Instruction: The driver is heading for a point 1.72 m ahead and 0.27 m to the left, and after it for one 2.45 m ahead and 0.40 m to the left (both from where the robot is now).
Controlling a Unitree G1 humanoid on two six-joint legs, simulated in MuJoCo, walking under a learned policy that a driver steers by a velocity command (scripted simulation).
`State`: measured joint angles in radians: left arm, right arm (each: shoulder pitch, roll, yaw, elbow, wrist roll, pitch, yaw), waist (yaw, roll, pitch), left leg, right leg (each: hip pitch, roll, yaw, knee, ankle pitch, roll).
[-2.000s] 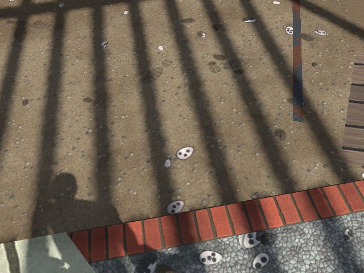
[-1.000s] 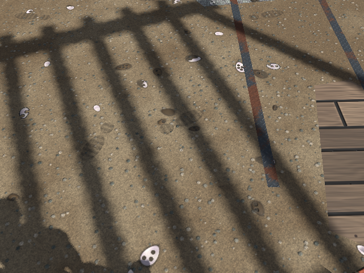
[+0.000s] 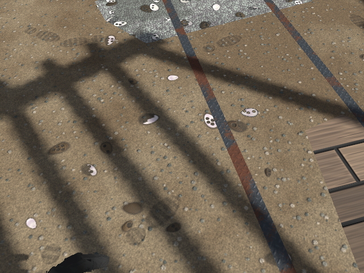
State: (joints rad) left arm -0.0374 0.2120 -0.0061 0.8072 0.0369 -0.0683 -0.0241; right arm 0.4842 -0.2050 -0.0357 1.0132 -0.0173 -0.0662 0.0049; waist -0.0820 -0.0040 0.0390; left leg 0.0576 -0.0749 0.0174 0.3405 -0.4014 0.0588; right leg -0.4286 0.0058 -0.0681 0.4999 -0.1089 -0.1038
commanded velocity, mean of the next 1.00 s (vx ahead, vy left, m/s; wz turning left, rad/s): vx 0.50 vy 0.00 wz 0.00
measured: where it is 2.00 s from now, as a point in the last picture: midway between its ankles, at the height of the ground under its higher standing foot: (166, 134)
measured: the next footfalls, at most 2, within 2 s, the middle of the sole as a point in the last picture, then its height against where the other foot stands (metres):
left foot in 0.52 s outside the picture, level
right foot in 1.06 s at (195, 206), level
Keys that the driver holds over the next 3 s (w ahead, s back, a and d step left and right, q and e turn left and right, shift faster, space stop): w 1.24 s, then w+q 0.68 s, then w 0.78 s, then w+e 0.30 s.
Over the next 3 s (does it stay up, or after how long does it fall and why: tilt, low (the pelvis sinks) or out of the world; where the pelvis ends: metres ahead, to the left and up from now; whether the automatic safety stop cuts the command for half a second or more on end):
stays up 1.53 0.30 0.02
